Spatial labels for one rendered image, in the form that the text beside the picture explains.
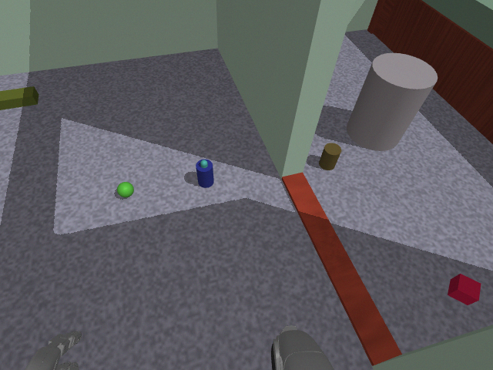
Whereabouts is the bed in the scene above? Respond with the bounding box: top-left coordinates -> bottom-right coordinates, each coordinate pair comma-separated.
367,0 -> 493,144

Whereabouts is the left robot hand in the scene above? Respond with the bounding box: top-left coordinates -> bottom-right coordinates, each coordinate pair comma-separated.
25,331 -> 82,370

